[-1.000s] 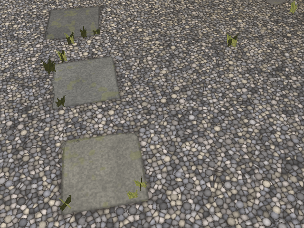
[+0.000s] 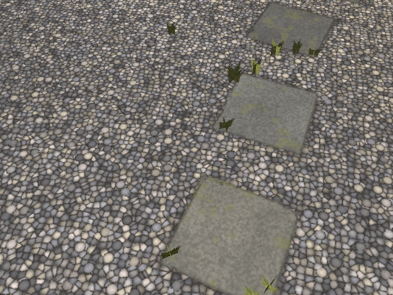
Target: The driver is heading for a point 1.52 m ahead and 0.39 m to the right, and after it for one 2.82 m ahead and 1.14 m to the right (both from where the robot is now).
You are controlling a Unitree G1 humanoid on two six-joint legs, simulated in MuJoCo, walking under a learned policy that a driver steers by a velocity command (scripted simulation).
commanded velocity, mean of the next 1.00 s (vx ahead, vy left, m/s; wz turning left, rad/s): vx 0.00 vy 0.00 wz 0.10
